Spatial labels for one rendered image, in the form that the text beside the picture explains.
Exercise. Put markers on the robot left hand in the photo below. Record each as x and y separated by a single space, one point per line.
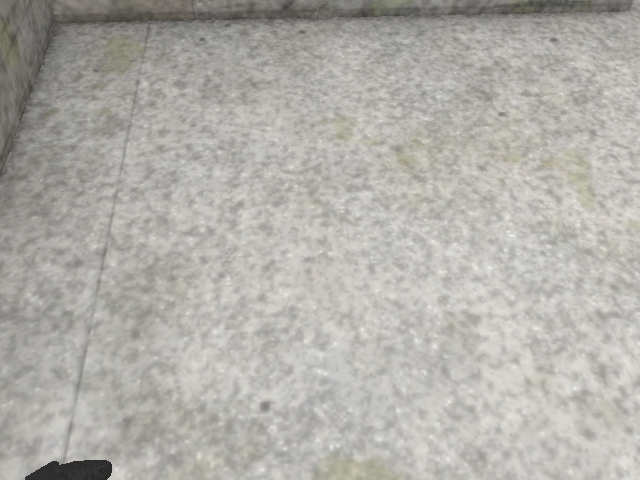
76 470

